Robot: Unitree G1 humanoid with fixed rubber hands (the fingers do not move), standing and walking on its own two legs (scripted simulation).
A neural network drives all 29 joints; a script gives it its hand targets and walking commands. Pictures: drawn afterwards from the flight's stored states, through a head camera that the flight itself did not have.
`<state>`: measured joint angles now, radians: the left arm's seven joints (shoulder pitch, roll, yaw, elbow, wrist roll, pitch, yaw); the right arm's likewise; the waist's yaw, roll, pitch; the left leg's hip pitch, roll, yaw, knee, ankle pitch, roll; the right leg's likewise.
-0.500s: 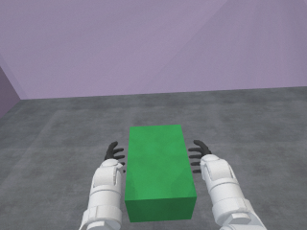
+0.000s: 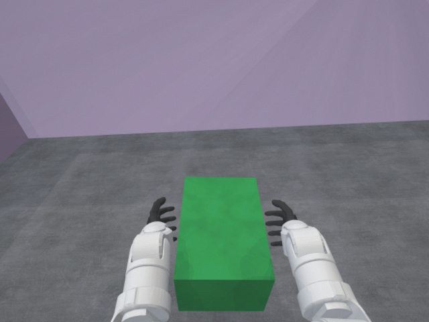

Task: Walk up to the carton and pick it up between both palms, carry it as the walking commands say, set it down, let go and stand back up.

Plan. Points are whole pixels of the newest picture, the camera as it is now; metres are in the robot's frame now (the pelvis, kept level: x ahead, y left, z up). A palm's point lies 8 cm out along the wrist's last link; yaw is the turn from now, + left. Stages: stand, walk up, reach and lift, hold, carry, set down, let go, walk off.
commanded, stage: reach and lift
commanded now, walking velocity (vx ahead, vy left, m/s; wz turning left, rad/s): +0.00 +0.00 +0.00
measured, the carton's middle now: (220, 237) +0.36 +0.02 -0.06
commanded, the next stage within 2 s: hold in 0.32 s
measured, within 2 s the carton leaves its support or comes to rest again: neither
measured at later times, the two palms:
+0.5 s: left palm (155, 237) +0.29 +0.14 +0.06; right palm (294, 238) +0.29 -0.13 +0.04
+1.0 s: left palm (154, 239) +0.29 +0.14 +0.06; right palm (293, 239) +0.28 -0.13 +0.04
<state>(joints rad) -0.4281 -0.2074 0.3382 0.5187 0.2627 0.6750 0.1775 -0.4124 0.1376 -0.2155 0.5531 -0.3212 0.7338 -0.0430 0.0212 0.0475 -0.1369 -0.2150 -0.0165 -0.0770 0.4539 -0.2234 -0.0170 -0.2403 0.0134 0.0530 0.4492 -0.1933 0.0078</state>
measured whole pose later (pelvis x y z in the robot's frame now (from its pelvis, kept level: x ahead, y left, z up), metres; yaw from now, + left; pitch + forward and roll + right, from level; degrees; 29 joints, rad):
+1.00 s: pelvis -0.01 +0.00 +0.00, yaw +0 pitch -2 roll +0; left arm -0.42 -0.20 0.33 0.52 0.25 0.68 0.17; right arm -0.39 0.15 -0.22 0.52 -0.32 0.78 -0.04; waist 0.02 0.05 -0.14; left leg -0.21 -0.02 -0.08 0.46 -0.21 -0.02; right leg -0.24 0.01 0.05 0.45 -0.18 0.01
